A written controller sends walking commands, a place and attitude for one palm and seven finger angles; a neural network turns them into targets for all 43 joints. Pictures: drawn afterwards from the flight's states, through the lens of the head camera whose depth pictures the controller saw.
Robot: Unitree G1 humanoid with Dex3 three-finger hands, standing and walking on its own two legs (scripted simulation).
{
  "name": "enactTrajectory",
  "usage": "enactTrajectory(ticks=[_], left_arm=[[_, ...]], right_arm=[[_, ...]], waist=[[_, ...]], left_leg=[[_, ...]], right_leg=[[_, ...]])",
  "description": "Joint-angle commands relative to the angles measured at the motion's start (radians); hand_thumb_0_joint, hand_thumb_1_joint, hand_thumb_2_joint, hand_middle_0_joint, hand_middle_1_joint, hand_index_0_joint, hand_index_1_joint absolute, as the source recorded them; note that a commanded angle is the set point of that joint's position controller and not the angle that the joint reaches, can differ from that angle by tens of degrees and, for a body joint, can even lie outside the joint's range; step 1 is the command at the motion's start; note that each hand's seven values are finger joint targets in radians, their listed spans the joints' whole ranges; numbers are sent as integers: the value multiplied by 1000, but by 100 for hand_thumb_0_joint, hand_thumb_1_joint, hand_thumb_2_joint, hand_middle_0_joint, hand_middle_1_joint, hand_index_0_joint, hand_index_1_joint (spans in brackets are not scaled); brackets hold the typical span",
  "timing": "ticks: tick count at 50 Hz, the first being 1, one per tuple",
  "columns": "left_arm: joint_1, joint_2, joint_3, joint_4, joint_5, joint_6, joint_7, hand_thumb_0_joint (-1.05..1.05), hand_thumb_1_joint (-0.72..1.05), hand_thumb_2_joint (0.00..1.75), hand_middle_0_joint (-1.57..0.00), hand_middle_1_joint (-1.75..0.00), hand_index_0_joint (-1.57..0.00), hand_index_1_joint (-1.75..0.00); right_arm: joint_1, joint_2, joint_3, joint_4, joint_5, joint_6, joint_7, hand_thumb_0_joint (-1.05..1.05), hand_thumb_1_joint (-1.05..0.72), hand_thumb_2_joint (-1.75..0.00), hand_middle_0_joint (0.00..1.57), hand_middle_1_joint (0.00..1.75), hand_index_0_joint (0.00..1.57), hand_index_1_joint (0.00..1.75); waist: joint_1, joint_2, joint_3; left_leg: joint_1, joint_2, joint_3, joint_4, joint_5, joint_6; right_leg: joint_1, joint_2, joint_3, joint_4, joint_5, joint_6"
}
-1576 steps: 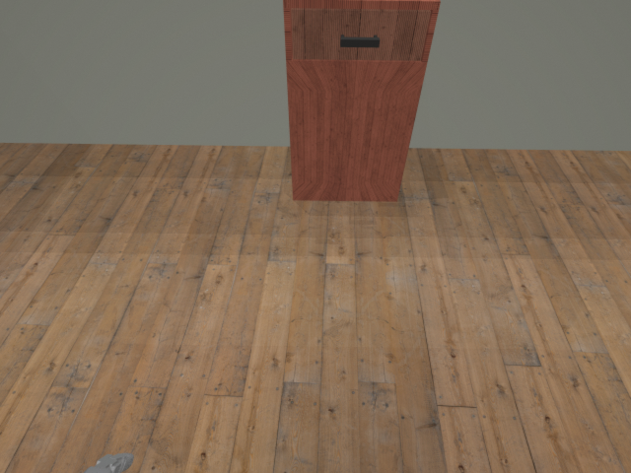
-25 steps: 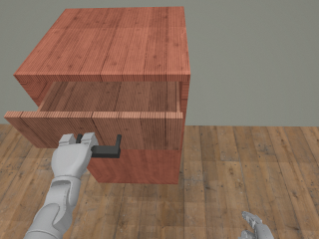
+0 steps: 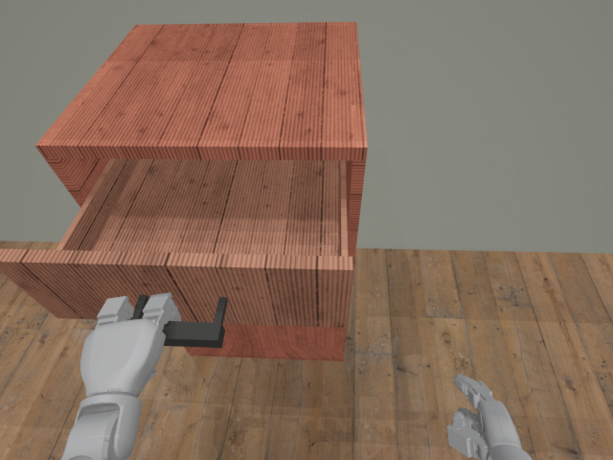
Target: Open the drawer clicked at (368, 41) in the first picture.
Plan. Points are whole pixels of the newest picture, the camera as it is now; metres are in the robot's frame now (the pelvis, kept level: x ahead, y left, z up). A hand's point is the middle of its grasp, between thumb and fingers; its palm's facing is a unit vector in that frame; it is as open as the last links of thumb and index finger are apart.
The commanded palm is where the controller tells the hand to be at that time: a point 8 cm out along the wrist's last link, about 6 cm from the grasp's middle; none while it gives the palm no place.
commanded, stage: pull the drawer open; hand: left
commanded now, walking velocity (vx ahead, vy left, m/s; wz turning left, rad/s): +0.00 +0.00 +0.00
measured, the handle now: (177, 318) +0.29 +0.21 +0.02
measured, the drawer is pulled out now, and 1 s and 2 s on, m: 0.20 0.29 0.30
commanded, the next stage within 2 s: open the thumb to release the handle in 1.22 s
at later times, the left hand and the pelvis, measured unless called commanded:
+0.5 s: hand (132, 405) +0.18 +0.24 +0.00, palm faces -0.01 -0.09 -1.00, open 5.7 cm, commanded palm +0.14 +0.22 +0.06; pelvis -0.01 +0.00 -0.01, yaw +0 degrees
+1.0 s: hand (117, 451) +0.13 +0.24 +0.00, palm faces -0.03 -0.10 -0.99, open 5.7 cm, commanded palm +0.09 +0.23 +0.06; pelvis -0.01 +0.00 -0.02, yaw -1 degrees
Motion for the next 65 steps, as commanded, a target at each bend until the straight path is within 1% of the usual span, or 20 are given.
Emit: enactTrajectory(ticks=[1,4,7,9,12,17,19,20,21,25,29,33,34,36,40,47,57,62,64,65], left_arm=[[1,106,47,-308,2,-45,60,0,90,90,-40,-135,-40,-135],[32,133,82,-311,4,-49,65,0,90,90,-40,-135,-40,-135],[36,92,38,-353,17,-55,72,0,90,90,-40,-135,-40,-135],[79,105,54,-378,13,-58,75,0,90,90,-40,-135,-40,-135],[84,90,36,-377,17,-57,75,0,90,90,-40,-135,-40,-135],[113,103,50,-385,14,-57,80,0,90,90,-40,-135,-40,-135],[152,120,73,-402,10,-61,82,0,90,90,-40,-135,-40,-135],[180,92,43,-413,10,-59,81,0,90,90,-40,-135,-40,-135],[185,112,66,-407,3,-61,79,0,90,90,-40,-135,-40,-135],[289,97,50,-455,1,-65,79,0,90,90,-40,-135,-40,-135],[364,118,82,-470,-14,-67,80,0,90,90,-40,-135,-40,-135],[355,117,83,-473,-3,-73,92,0,90,90,-40,-135,-40,-135],[353,139,107,-488,-3,-77,98,0,90,90,-40,-135,-40,-135],[413,116,91,-492,-5,-82,104,0,90,90,-40,-135,-40,-135],[453,124,96,-513,-8,-83,115,0,90,90,-40,-135,-40,-135],[578,128,110,-537,-22,-91,130,0,90,90,-40,-135,-40,-135],[699,127,111,-579,-31,-97,153,0,90,90,-40,-135,-40,-135],[726,120,100,-598,-32,-101,157,0,90,90,-40,-135,-40,-135],[732,148,145,-579,-34,-101,164,0,90,90,-40,-135,-40,-135],[754,148,152,-584,-32,-106,169,0,90,90,-40,-135,-40,-135]], right_arm=[[-113,-106,-37,-161,-7,-47,4,0,-90,-90,20,30,20,30],[-120,-110,-33,-161,-8,-44,4,0,-90,-90,20,30,20,30],[-114,-104,-34,-167,-15,-47,10,0,-90,-90,20,30,20,30],[-115,-105,-36,-171,-15,-47,13,0,-90,-90,20,30,20,30],[-110,-103,-31,-174,-17,-45,16,0,-90,-90,20,30,20,30],[-115,-104,-27,-182,-18,-47,11,0,-90,-90,20,30,20,30],[-120,-105,-26,-187,-17,-46,11,0,-90,-90,20,30,20,30],[-113,-100,-23,-194,-20,-49,16,0,-90,-90,20,30,20,30],[-115,-99,-27,-186,-12,-47,15,0,-90,-90,20,30,20,30],[-113,-99,-20,-207,-18,-49,29,0,-90,-90,20,30,20,30],[-118,-106,-19,-217,-14,-46,33,0,-90,-90,20,30,20,30],[-109,-106,-20,-218,-19,-40,37,0,-90,-90,20,30,20,30],[-109,-112,-20,-222,-20,-38,36,0,-90,-90,20,30,20,30],[-101,-105,-22,-227,-18,-41,41,0,-90,-90,20,30,20,30],[-96,-110,-17,-238,-23,-40,46,0,-90,-90,20,30,20,30],[-89,-111,-16,-255,-18,-38,54,0,-90,-90,20,30,20,30],[-90,-118,-10,-284,-20,-30,68,0,-90,-90,20,30,20,30],[-82,-118,-10,-293,-19,-33,75,0,-90,-90,20,30,20,30],[-83,-118,-11,-290,-19,-32,68,0,-90,-90,20,30,20,30],[-80,-117,-9,-291,-18,-33,70,0,-90,-90,20,30,20,30]], waist=[[10,-4,-213],[11,-9,-188],[7,3,-191],[15,11,-207],[6,-17,-182],[12,-21,-166],[24,-10,-176],[24,-6,-188],[20,-29,-180],[34,7,-177],[40,-12,-147],[25,-29,-118],[29,-18,-134],[37,-9,-153],[37,-8,-158],[44,-33,-150],[49,-29,-121],[50,-12,-150],[51,-25,-150],[61,-4,-159]], left_leg=[[149,23,-24,-65,532,-28],[127,20,-26,-68,490,-29],[138,25,-28,-54,492,-28],[149,27,-32,-51,518,-35],[128,24,-33,-44,460,-30],[100,15,-28,-43,374,-21],[103,16,-33,-49,400,-29],[105,16,-28,-36,407,-24],[103,18,-30,-37,410,-25],[99,22,-28,-30,451,-26],[78,26,-31,-29,442,-26],[54,19,-28,-20,358,-20],[58,22,-33,-22,369,-25],[69,23,-29,-9,394,-24],[61,22,-31,7,395,-28],[40,23,-30,27,408,-24],[14,28,-34,44,379,-25],[23,32,-38,57,409,-29],[9,31,-35,59,410,-31],[15,33,-34,58,428,-33]], right_leg=[[127,-9,-5,-65,390,-24],[119,-4,1,-66,359,-26],[83,-7,-13,-53,330,-24],[90,-3,-12,-48,336,-27],[61,-4,-14,-46,294,-24],[60,-6,-7,-50,260,-25],[76,-3,-1,-45,274,-31],[71,-8,-1,-39,279,-27],[78,-5,-1,-41,297,-28],[71,-9,6,-28,301,-28],[70,-5,9,-30,303,-29],[34,-5,14,-29,255,-28],[34,-2,21,-25,251,-32],[30,-5,12,-12,262,-30],[6,-5,18,0,247,-30],[2,-6,31,11,280,-27],[-46,-7,43,19,231,-28],[-61,-6,40,35,230,-30],[-46,-6,47,35,259,-30],[-44,-6,47,45,265,-30]])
